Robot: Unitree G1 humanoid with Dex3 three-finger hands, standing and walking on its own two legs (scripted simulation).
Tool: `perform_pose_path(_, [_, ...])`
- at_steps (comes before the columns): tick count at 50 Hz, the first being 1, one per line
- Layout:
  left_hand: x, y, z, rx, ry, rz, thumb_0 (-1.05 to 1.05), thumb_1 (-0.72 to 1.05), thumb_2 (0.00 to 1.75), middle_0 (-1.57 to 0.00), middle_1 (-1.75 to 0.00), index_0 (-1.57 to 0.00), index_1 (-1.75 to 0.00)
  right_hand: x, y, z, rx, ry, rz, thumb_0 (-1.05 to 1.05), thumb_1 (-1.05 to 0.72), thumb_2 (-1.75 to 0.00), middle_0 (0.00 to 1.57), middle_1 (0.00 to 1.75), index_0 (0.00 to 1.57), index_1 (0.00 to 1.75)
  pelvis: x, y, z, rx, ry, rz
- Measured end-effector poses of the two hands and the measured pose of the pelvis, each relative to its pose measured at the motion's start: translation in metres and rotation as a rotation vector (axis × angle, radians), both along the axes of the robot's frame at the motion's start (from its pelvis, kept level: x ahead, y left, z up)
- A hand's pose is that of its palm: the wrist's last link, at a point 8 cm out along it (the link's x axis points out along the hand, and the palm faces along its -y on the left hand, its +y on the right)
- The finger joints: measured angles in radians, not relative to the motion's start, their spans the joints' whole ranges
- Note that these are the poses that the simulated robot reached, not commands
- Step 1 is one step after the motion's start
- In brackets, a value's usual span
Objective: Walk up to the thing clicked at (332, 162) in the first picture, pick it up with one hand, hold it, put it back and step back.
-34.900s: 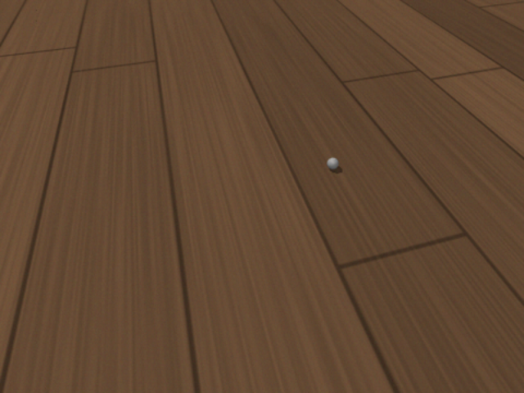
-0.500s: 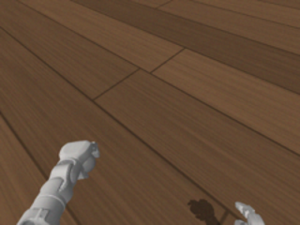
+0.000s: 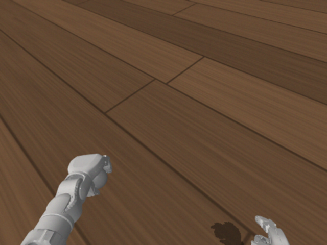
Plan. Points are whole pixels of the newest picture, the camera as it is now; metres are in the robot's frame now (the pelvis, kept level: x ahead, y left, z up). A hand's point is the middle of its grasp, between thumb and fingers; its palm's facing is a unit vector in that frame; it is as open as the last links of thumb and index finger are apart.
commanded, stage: hold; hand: left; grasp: from above
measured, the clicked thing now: (96, 178) +0.32 +0.22 -0.06
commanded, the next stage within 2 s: crouch in 0.86 s
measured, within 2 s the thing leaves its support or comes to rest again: neither
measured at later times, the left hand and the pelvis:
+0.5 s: hand (90, 182) +0.29 +0.22 -0.03, palm faces -0.45 -0.07 -0.89, open 8.5 cm; pelvis +0.00 +0.00 +0.01, yaw +0 degrees
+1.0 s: hand (89, 179) +0.30 +0.22 -0.03, palm faces -0.42 -0.07 -0.90, open 8.5 cm; pelvis +0.00 +0.00 +0.01, yaw +0 degrees
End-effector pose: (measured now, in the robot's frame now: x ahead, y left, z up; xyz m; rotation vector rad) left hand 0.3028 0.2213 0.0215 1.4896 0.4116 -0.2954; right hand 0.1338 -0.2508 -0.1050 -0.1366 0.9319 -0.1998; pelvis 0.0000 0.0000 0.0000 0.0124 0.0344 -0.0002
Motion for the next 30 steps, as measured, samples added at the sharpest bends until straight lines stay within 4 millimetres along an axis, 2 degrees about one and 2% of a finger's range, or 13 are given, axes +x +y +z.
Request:
perform_pose_path(12, [0.0, 0.0, 0.012, -0.006, -0.008, -0.006, 0.01, 0.19, 0.52, -0.67, -0.7, -0.73, -0.65, 0.004, 0.002, 0.006, 0.001, -0.021, -0.001, 0.01, -0.91, -0.9, 0.2, 0.3, 0.2, 0.3, -0.001, 0.0, 0.003, 0.0, -0.019, -0.003])
perform_pose_path(25, [-0.005, 0.005, 0.006, -0.008, 0.019, -0.013, 0.01, 0.18, 0.53, -0.67, -0.7, -0.73, -0.65, 0.006, 0.006, 0.009, -0.003, -0.021, 0.008, 0.01, -0.91, -0.9, 0.2, 0.3, 0.2, 0.3, -0.002, 0.002, 0.005, 0.0, -0.023, -0.004])
perform_pose_path(30, [-0.002, 0.007, 0.009, -0.003, -0.003, -0.009, 0.01, 0.18, 0.53, -0.68, -0.69, -0.74, -0.65, 0.004, 0.006, 0.008, -0.003, -0.007, 0.006, 0.01, -0.91, -0.9, 0.2, 0.3, 0.2, 0.3, -0.002, 0.003, 0.006, -0.001, -0.024, -0.003])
